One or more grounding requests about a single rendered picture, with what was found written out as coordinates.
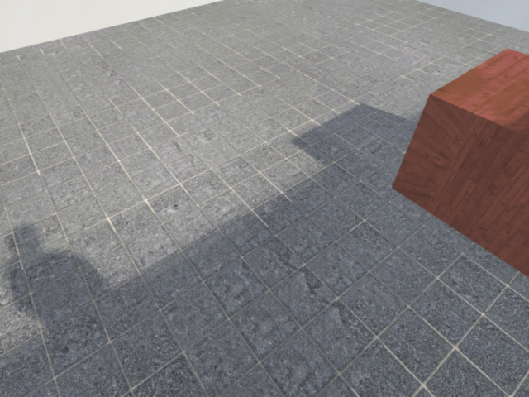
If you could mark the pedestal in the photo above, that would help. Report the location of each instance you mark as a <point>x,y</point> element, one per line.
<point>468,160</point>

